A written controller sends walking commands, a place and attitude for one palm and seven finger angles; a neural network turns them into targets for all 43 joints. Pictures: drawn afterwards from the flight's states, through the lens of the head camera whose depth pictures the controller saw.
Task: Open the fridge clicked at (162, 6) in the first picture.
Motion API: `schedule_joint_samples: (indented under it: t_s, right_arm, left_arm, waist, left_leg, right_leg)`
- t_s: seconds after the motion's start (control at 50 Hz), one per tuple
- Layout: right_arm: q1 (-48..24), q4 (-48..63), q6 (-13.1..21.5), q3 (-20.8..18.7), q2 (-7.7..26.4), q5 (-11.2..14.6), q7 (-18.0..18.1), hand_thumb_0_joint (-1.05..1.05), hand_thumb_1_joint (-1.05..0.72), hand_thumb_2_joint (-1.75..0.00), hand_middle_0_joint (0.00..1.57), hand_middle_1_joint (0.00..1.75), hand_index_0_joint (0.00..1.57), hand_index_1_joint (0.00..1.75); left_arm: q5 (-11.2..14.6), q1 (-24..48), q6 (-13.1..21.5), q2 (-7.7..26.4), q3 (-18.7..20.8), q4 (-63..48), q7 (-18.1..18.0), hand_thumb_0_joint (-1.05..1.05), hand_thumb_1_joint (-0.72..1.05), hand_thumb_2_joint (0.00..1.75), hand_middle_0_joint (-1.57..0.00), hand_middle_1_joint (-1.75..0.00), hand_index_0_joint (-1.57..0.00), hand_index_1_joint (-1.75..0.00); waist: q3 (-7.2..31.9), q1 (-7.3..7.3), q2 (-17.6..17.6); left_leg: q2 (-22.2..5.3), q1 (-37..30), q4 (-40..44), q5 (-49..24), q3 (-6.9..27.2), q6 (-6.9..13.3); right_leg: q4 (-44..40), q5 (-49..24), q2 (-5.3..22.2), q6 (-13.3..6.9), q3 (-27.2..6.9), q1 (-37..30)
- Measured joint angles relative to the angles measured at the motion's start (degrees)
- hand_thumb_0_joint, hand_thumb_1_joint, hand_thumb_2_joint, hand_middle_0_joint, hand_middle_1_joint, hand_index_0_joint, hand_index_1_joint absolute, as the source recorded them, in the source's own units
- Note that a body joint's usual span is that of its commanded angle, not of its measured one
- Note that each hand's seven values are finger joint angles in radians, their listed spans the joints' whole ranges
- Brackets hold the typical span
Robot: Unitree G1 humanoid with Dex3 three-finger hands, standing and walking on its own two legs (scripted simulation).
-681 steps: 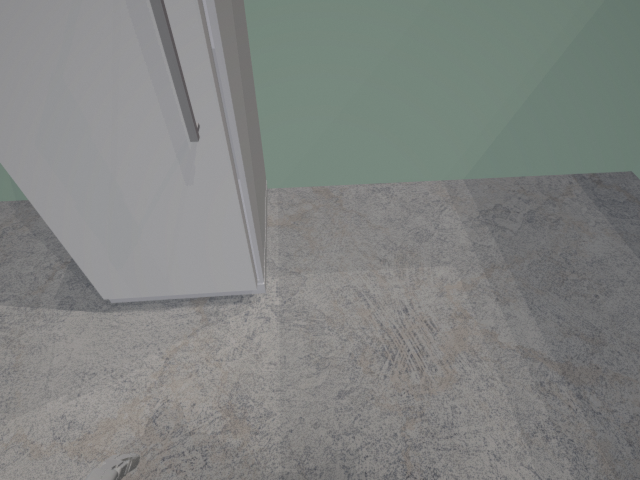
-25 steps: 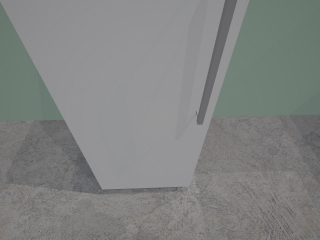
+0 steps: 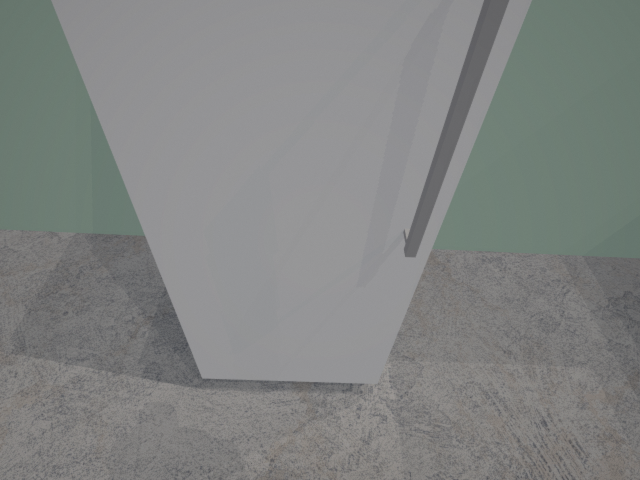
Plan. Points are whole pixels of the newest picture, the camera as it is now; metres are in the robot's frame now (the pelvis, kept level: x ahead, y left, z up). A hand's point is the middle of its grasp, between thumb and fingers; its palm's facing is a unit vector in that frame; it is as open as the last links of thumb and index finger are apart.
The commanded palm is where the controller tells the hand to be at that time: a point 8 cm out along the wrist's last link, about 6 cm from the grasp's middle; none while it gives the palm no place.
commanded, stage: come to a stop and stand still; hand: right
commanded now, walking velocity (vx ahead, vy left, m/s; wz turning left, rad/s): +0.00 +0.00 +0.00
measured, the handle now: (448, 123) +0.51 -0.11 +0.22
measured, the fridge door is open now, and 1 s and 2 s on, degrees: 0 0 0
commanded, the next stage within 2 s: look again from close up in 0.22 s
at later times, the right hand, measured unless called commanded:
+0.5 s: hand out of the picture +0.01 -0.18 -0.17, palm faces -0.01 +0.98 -0.19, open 7.4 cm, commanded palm none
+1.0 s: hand out of the picture +0.03 -0.19 -0.17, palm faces -0.01 +0.98 -0.22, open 7.4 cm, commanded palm none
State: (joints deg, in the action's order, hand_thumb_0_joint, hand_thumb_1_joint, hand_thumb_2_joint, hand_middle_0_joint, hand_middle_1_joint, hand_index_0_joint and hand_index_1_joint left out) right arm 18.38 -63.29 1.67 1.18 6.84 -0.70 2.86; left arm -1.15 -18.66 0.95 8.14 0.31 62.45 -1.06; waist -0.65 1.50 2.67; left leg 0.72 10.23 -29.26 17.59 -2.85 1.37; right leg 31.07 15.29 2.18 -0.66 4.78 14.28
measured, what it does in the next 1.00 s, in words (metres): stands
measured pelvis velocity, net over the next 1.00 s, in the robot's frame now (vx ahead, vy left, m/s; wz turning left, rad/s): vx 0.01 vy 0.00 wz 0.02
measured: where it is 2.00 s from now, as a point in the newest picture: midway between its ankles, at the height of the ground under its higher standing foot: outside the picture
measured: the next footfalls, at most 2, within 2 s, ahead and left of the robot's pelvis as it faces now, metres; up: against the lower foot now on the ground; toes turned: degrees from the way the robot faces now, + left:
none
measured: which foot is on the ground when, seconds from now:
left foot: down 0.00-1.00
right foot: down 0.00-1.00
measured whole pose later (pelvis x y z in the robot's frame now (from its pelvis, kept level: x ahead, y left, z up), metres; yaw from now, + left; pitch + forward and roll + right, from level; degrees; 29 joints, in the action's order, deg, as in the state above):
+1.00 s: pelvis +0.01 +0.00 +0.01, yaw +1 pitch -1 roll -1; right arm 14.9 -63.1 0.7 0.9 10.2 -0.9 1.9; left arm -0.9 -12.8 1.3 9.7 -0.3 64.4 -1.3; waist -2.4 -0.5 -0.3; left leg -0.5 7.9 -25.6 16.5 -1.2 0.5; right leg 24.3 13.1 0.7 -1.1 6.5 10.0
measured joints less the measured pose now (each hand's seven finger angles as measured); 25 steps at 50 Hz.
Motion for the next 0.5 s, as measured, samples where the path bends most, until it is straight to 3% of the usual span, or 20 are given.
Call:
schedule_joint_samples:
  t_s: [0.18, 0.5]
  right_arm:
    - [-2.20, 2.11, -0.44, -0.29, 1.86, 0.05, -0.20, 0.01, -0.91, -0.89, 0.19, 0.30, 0.20, 0.30]
    - [-1.78, 0.60, -1.04, 0.02, 1.63, -0.05, -0.72, 0.01, -0.91, -0.89, 0.20, 0.30, 0.20, 0.30]
  left_arm:
    - [-0.12, 0.03, 0.04, -0.01, -0.89, 0.03, 0.05, 0.01, 0.92, 0.90, -0.20, -0.30, -0.20, -0.30]
    - [0.22, 3.18, 0.43, 0.72, -0.64, 1.07, -0.32, 0.01, 0.91, 0.90, -0.20, -0.30, -0.20, -0.30]
  waist:
    - [0.15, -0.92, -0.99]
    - [-1.68, -1.81, -3.13]
  left_leg:
    - [-1.61, 0.18, -0.19, 0.12, 1.26, -0.93]
    - [-1.57, -0.98, 1.84, -0.42, 1.81, -1.20]
  right_leg:
    - [-2.94, -1.17, -1.66, -0.91, 1.37, -1.54]
    - [-4.83, -1.40, -1.73, -0.98, 1.91, -2.85]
